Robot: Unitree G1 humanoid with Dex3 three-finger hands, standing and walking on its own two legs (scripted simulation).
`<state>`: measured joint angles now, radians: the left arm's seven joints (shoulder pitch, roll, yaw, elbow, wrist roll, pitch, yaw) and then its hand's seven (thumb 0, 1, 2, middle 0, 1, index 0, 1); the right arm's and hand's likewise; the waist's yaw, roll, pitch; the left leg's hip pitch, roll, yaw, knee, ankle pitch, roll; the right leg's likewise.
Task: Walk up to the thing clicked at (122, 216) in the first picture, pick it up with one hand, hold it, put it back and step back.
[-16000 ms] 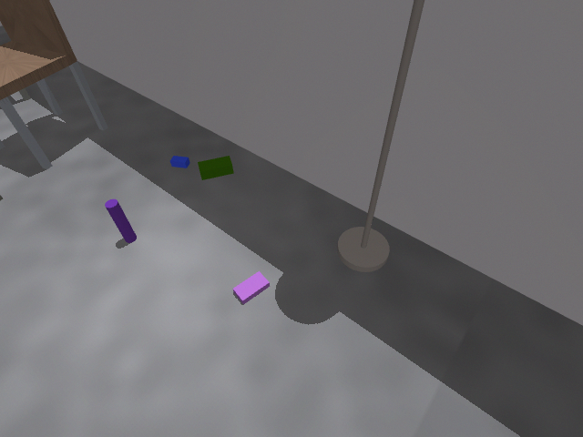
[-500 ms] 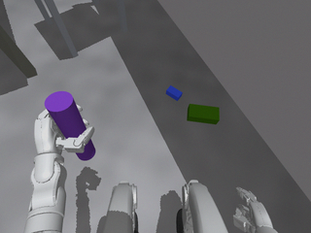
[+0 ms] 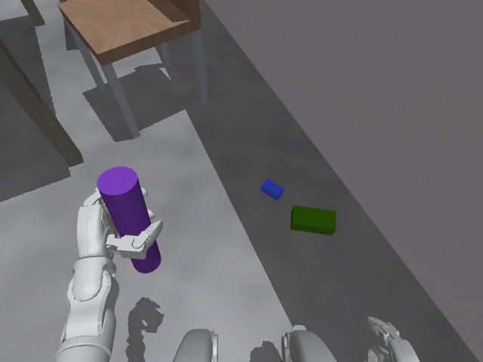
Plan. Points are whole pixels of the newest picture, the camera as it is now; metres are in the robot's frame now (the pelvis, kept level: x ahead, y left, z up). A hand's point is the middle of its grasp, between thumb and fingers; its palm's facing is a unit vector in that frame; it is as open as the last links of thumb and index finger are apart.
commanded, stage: lift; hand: left
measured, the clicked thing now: (135, 227) +0.34 +0.19 +0.02
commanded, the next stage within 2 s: hold in 0.70 s
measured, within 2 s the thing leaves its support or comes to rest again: neither
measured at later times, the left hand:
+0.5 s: hand (137, 202) +0.35 +0.17 +0.08, palm faces +0.15 -0.99 -0.01, open 8.3 cm
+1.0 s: hand (137, 194) +0.35 +0.17 +0.10, palm faces +0.15 -0.99 +0.00, open 8.3 cm
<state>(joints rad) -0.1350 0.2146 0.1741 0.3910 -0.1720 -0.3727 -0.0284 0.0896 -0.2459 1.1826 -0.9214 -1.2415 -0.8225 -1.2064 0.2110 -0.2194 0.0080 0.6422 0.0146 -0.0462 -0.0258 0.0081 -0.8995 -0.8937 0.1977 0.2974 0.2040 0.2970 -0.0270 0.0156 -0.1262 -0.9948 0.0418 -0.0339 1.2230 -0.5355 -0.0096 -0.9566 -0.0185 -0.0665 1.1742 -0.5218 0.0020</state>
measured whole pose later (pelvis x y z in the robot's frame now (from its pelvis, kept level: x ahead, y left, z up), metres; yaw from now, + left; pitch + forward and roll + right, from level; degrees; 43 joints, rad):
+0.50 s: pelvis +0.02 +0.00 +0.04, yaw +0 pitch +12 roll -2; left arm -0.13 0.19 0.15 0.41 -0.16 -0.38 -0.01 0.09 -0.25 1.18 -0.92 -1.24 -0.82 -1.20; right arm 0.22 -0.21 0.01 0.64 0.00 -0.02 -0.03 0.01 -0.90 -0.89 0.20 0.30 0.20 0.30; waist -0.02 0.01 -0.08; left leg -0.74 0.04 -0.02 1.01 -0.47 -0.01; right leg -0.71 -0.01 -0.06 0.97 -0.46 0.00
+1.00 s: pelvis +0.02 +0.00 +0.06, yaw +0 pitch +9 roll -1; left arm -0.13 0.17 0.15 0.44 -0.16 -0.38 -0.01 0.09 -0.25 1.18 -0.93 -1.23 -0.83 -1.19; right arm 0.23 -0.21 0.00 0.65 0.00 0.00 -0.03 0.01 -0.90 -0.90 0.20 0.30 0.20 0.30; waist -0.02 0.00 -0.05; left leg -0.62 0.04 -0.01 0.91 -0.44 -0.01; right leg -0.60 -0.01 -0.05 0.87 -0.43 0.00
